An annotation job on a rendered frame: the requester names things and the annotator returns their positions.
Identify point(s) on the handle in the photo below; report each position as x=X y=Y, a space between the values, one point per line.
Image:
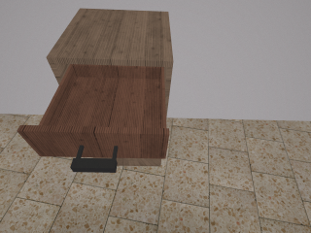
x=94 y=165

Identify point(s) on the cabinet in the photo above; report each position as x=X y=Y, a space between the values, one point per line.
x=116 y=38

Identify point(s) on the drawer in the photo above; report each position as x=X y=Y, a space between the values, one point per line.
x=102 y=106

